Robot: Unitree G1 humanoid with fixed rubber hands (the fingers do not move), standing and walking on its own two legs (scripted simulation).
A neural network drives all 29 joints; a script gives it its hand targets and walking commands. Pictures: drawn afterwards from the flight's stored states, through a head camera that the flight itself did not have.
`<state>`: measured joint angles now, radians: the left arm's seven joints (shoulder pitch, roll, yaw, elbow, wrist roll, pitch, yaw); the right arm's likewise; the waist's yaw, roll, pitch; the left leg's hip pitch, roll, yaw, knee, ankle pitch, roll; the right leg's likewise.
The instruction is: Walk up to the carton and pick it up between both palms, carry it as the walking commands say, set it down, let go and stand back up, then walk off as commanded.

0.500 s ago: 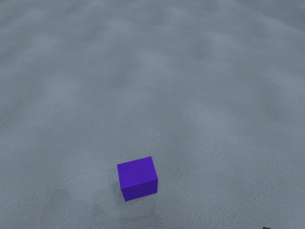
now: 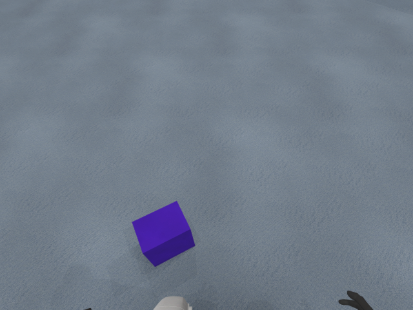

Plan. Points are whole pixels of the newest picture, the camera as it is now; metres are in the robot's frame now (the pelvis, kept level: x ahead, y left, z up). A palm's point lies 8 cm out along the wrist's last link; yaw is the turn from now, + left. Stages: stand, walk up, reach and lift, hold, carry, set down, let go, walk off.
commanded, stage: walk off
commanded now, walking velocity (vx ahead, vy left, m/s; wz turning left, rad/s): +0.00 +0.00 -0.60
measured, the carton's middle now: (165, 234) +0.46 +0.26 -0.66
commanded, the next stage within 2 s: none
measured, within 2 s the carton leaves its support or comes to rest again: neither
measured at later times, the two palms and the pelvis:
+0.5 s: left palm (107, 273) +0.20 +0.26 -0.12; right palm out of the picture -0.01 -0.25 -0.12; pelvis +0.00 +0.04 -0.01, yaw -17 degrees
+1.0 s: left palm (117, 257) +0.23 +0.24 -0.12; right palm out of the picture +0.00 -0.26 -0.10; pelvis +0.02 +0.04 -0.01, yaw -32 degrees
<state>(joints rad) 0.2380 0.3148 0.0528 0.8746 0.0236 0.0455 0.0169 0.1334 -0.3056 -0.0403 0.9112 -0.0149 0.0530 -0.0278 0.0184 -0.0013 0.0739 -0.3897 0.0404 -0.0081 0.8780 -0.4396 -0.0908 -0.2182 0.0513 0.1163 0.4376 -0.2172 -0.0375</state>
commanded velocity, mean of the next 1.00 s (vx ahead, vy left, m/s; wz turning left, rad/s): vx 0.00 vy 0.00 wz -0.60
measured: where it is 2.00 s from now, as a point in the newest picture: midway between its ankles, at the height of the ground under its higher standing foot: outside the picture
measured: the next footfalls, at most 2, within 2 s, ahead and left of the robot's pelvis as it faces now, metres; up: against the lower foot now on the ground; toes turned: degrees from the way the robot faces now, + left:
left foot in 0.16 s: +0.05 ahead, +0.15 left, +0.00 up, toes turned -3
right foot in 0.56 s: +0.00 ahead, -0.09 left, +0.00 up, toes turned -23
